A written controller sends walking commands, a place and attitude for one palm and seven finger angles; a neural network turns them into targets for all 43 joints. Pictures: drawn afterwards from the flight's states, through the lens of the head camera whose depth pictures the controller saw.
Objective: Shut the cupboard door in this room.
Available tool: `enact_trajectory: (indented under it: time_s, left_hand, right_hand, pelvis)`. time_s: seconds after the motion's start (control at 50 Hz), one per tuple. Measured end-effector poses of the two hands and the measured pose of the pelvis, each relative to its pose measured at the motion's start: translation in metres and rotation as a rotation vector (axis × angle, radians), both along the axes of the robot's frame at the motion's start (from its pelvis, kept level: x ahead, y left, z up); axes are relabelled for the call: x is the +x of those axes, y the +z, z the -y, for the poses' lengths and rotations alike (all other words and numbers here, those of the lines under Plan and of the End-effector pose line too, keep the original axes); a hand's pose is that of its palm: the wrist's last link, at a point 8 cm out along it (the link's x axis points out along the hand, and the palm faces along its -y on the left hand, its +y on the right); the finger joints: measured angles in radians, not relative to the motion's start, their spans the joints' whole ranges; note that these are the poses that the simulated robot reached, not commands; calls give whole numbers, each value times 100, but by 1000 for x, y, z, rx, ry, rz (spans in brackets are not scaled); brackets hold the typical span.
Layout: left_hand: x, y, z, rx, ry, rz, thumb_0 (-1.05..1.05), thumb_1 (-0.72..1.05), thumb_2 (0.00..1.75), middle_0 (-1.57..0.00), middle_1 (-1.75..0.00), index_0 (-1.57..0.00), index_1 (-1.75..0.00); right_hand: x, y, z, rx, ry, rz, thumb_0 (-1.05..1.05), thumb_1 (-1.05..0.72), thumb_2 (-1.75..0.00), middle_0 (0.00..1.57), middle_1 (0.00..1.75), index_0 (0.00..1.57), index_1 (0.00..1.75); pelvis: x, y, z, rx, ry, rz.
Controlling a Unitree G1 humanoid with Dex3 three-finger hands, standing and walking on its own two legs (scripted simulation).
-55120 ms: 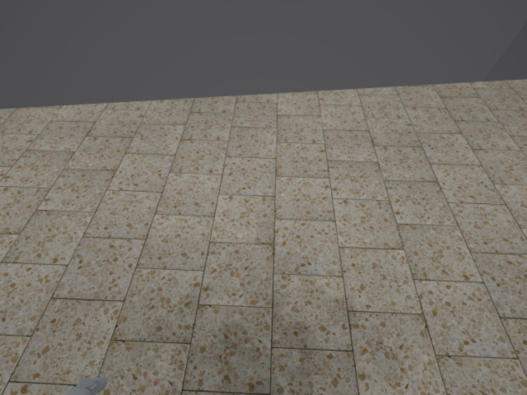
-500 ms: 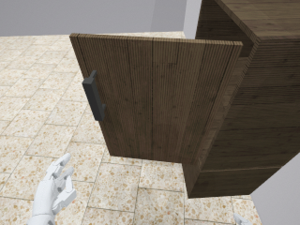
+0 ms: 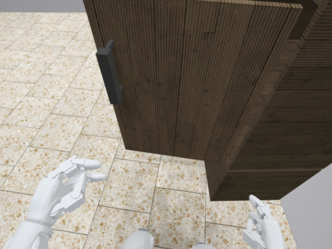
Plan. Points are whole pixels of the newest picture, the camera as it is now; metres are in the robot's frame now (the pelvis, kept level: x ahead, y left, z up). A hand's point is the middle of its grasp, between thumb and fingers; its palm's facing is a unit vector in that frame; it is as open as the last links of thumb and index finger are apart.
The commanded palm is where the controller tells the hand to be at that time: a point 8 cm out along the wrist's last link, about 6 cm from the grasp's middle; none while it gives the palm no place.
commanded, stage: raise the hand and make a fist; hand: left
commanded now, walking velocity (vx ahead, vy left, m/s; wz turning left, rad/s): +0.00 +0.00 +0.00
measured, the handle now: (113, 73) +0.49 +0.18 +0.15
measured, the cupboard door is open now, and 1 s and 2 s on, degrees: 80 80 80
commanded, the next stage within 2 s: bring the fist close to the handle in 1.24 s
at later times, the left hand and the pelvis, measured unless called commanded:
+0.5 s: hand (62, 176) +0.23 +0.22 +0.12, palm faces -0.05 -1.00 -0.05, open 3.1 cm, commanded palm +0.20 +0.27 +0.12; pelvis +0.02 +0.04 +0.03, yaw +0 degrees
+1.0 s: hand (67, 154) +0.25 +0.20 +0.16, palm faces -0.05 -1.00 -0.06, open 3.1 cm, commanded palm +0.22 +0.25 +0.16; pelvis +0.02 +0.01 +0.05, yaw +0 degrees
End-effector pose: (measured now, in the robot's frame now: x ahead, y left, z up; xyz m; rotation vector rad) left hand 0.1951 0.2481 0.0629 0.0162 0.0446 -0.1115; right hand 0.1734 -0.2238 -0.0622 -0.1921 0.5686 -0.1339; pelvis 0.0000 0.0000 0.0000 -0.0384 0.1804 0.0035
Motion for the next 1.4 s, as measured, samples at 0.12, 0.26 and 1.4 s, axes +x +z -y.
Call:
enact_trajectory:
  time_s: [0.12,0.26,1.4]
  left_hand:
    - [8,17,-12,4,44,-10,2,90,90,-76,-91,-76,-91]
    - [6,26,-19,20,47,2,1,90,90,-88,-105,-88,-105]
    - [40,93,6,44,63,53,1,90,90,-130,-150,-130,-150]
  right_hand:
    - [-21,8,-12,14,-35,-45,2,-90,-90,20,30,21,30]
    - [-16,15,-19,-18,-3,-44,2,-90,-90,20,30,20,30]
    - [19,50,9,17,25,54,2,-90,-90,20,30,20,30]
  pelvis:
    - [8,12,-15,-1,-12,8]
    - [11,16,-29,-8,-4,18]
    - [27,49,2,27,3,136]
